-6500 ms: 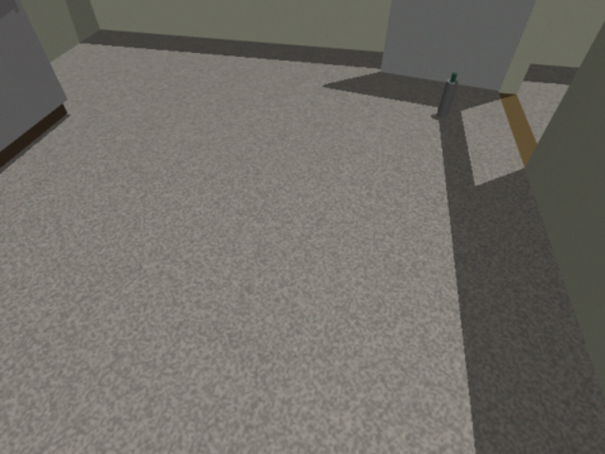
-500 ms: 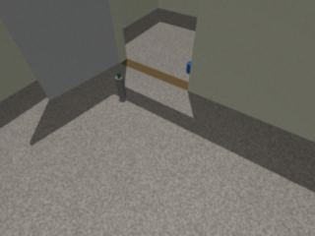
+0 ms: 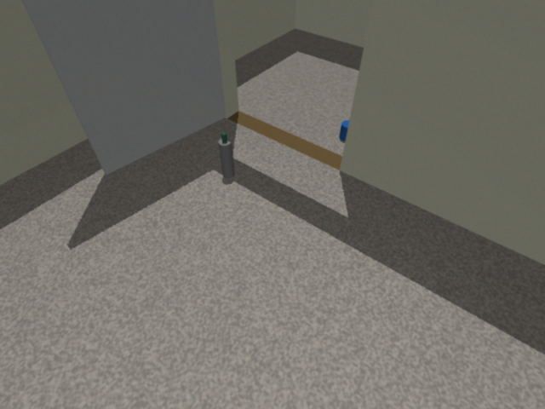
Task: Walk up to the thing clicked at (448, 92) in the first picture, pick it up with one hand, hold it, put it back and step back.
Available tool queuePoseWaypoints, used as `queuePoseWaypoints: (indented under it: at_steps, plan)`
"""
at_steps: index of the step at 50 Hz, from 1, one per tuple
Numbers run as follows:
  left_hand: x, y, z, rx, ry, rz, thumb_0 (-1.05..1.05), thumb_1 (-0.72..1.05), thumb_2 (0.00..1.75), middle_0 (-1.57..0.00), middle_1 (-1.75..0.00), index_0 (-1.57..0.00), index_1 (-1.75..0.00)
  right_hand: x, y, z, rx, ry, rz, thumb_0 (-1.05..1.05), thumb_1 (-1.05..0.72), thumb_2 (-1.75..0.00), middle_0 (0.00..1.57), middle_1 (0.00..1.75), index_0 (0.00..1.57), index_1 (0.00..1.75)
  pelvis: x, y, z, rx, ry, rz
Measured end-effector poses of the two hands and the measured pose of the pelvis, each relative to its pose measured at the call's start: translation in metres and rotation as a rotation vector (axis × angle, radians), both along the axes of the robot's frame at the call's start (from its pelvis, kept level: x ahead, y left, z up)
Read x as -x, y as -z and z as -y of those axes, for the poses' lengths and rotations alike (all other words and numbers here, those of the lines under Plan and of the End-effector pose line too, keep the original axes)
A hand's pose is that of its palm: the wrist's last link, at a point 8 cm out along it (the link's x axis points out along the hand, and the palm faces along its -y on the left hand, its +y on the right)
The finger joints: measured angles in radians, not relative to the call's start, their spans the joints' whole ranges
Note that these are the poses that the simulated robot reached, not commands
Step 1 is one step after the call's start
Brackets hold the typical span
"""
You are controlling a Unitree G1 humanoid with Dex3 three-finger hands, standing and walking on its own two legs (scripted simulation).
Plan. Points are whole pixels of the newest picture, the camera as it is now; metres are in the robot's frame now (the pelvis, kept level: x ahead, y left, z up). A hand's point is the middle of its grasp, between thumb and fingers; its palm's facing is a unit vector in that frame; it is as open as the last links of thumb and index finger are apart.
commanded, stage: stand
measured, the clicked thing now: (226, 154) +1.44 +0.25 -0.64
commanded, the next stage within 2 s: none
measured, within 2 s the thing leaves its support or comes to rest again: neither
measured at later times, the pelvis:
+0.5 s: pelvis +0.00 +0.01 +0.00, yaw +1 degrees
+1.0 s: pelvis +0.01 +0.01 +0.00, yaw +2 degrees
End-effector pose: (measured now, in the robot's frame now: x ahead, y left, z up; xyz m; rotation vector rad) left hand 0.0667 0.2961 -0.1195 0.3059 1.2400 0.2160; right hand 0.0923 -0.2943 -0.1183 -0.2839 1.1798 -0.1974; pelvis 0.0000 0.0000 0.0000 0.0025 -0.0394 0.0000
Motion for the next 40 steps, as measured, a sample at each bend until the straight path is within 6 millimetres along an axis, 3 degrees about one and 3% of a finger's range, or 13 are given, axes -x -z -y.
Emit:
queuePoseWaypoints:
  at_steps: [21,40]
  plan:
    - [-0.003,0.001,-0.004,0.004,0.013,0.012,0.01,0.91,0.90,-0.20,-0.30,-0.20,-0.30,0.023,0.003,-0.002,0.006,0.015,-0.059,0.01,-0.90,-0.90,0.20,0.30,0.20,0.30,0.001,0.000,-0.005,0.000,-0.017,0.002]
    - [-0.003,0.001,-0.008,0.003,0.010,0.007,0.01,0.91,0.90,-0.20,-0.30,-0.20,-0.30,0.012,0.002,-0.006,0.008,-0.003,-0.052,0.01,-0.90,-0.90,0.20,0.30,0.20,0.30,-0.004,0.000,-0.008,-0.001,-0.024,0.000]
